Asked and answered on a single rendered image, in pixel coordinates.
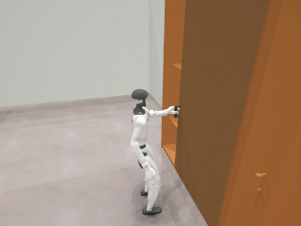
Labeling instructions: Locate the wardrobe door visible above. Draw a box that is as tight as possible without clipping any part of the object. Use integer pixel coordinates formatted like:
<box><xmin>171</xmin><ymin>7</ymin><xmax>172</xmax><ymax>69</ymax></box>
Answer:
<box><xmin>216</xmin><ymin>0</ymin><xmax>301</xmax><ymax>226</ymax></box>
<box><xmin>174</xmin><ymin>0</ymin><xmax>269</xmax><ymax>226</ymax></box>

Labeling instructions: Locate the robot right upper arm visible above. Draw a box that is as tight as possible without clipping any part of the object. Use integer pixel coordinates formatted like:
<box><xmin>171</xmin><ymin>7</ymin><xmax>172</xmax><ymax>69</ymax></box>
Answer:
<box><xmin>130</xmin><ymin>116</ymin><xmax>146</xmax><ymax>148</ymax></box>

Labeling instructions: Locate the robot left upper arm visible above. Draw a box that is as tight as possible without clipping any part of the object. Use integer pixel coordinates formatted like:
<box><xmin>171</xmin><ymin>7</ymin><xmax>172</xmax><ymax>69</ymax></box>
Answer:
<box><xmin>142</xmin><ymin>106</ymin><xmax>156</xmax><ymax>118</ymax></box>

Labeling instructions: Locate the robot left hand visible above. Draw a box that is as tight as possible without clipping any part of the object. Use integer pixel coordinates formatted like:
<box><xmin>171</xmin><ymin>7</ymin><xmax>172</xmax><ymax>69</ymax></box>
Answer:
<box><xmin>167</xmin><ymin>106</ymin><xmax>180</xmax><ymax>115</ymax></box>

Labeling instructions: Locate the humanoid robot torso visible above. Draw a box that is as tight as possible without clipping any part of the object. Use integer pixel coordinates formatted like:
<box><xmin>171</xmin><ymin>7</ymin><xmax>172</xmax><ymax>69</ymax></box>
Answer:
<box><xmin>132</xmin><ymin>110</ymin><xmax>150</xmax><ymax>156</ymax></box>

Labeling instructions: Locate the left robot forearm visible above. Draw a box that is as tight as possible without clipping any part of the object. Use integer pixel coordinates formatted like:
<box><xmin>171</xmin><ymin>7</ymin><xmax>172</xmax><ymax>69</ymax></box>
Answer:
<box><xmin>153</xmin><ymin>109</ymin><xmax>169</xmax><ymax>118</ymax></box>

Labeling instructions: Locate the robot right hand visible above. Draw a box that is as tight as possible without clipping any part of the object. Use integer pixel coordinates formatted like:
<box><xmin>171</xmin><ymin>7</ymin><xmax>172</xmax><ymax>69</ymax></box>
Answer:
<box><xmin>145</xmin><ymin>167</ymin><xmax>161</xmax><ymax>186</ymax></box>

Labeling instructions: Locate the robot head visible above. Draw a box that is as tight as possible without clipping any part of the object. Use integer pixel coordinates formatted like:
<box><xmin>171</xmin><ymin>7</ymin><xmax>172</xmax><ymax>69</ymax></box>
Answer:
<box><xmin>132</xmin><ymin>89</ymin><xmax>149</xmax><ymax>115</ymax></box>

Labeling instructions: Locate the right robot forearm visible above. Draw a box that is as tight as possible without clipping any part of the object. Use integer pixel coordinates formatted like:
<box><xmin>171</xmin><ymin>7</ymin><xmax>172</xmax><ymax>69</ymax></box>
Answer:
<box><xmin>132</xmin><ymin>142</ymin><xmax>151</xmax><ymax>170</ymax></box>

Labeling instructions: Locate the handle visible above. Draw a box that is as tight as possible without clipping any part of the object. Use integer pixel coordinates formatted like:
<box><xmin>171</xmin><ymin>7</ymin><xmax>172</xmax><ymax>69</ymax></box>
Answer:
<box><xmin>174</xmin><ymin>105</ymin><xmax>181</xmax><ymax>119</ymax></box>
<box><xmin>249</xmin><ymin>173</ymin><xmax>262</xmax><ymax>195</ymax></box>

